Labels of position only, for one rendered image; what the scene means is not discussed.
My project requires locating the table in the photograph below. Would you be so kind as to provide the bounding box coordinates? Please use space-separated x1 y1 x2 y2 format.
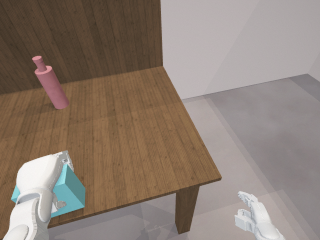
0 0 222 240

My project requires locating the left robot forearm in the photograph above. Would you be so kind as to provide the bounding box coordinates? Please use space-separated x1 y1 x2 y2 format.
3 188 54 240

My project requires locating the right robot hand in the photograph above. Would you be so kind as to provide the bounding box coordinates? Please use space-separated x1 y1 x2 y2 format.
234 191 273 235

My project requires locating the left robot hand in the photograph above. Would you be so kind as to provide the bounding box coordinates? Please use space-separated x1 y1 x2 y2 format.
16 150 74 214

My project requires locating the right robot forearm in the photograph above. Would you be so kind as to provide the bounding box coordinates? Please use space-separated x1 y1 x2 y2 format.
254 222 286 240

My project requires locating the sponge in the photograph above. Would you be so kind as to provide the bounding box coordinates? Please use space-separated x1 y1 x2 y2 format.
11 164 86 218

